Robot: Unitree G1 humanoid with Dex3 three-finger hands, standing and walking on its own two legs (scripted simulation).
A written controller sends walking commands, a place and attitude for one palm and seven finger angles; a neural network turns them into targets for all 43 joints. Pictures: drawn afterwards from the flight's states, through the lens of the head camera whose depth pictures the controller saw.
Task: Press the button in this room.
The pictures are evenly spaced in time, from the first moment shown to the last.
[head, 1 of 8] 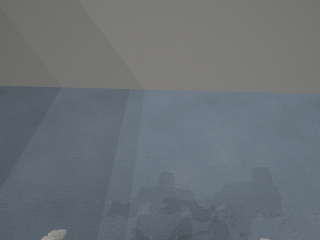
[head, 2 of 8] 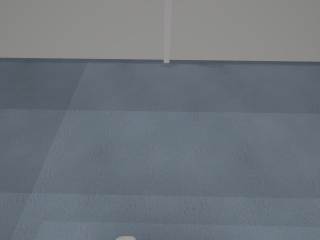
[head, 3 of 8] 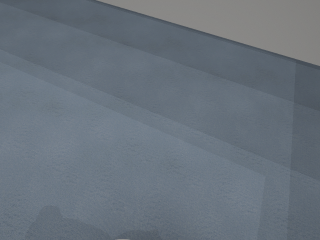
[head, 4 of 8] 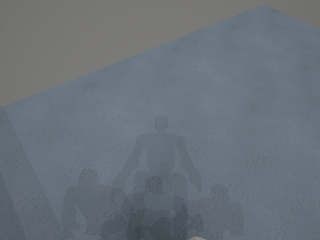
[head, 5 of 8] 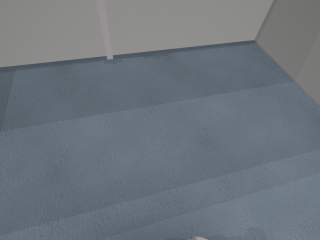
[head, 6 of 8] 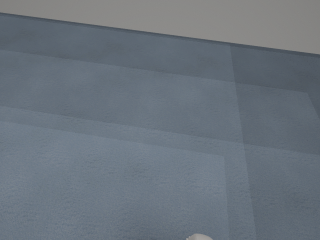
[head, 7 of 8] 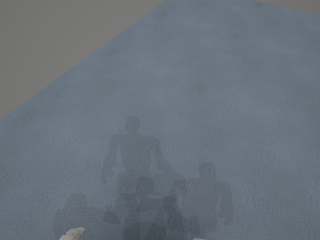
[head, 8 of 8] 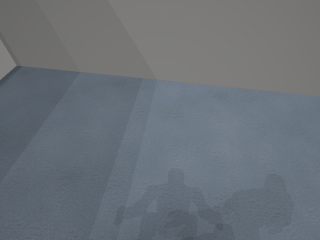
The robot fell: no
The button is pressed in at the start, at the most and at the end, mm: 0 0 0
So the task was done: no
